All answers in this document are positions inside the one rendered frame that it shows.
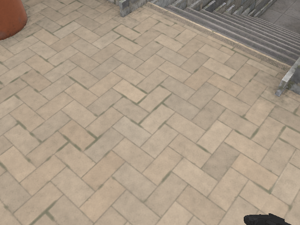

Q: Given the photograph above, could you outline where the robot right hand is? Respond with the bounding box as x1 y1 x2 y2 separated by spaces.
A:
244 213 291 225

